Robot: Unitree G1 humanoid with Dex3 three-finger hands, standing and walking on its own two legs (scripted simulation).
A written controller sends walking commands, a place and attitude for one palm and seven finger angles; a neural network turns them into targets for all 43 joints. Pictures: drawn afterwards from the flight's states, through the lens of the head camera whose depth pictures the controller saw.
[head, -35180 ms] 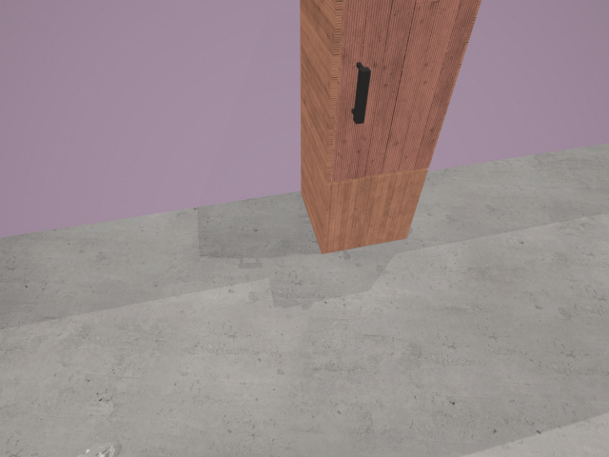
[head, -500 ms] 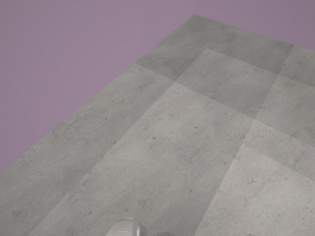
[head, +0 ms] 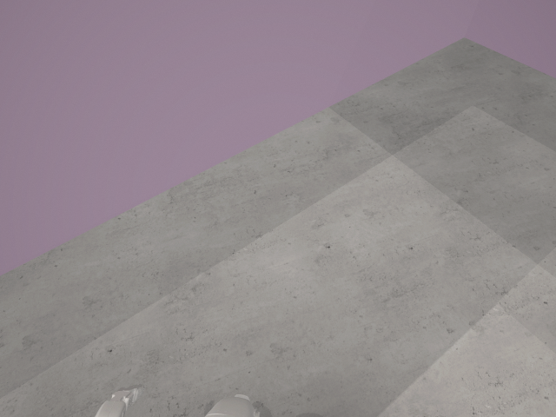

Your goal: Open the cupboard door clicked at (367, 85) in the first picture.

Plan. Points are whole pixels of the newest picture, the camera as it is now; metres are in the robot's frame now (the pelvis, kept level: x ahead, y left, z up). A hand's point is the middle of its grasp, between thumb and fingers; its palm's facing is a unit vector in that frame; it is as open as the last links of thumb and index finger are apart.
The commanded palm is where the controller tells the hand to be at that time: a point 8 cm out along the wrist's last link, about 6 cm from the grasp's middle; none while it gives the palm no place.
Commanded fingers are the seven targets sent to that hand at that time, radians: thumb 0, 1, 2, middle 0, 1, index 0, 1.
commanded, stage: turn to face it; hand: left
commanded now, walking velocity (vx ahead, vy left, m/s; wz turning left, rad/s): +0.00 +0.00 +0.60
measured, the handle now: out of the picture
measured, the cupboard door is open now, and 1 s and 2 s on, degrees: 50 50 50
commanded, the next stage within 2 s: none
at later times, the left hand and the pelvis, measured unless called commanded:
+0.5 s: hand out of the picture +0.01 +0.22 -0.16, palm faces +0.34 -0.91 -0.25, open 7.4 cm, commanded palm none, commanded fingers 0.00 0.90 0.90 -0.20 -0.30 -0.20 -0.30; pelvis +0.01 -0.01 +0.01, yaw +18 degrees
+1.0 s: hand out of the picture -0.05 +0.15 -0.17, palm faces +0.63 -0.75 -0.20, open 7.4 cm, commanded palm none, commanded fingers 0.00 0.90 0.90 -0.20 -0.30 -0.20 -0.30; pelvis +0.02 -0.03 +0.00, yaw +38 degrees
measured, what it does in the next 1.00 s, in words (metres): steps on the spot, turning left: left foot, then right foot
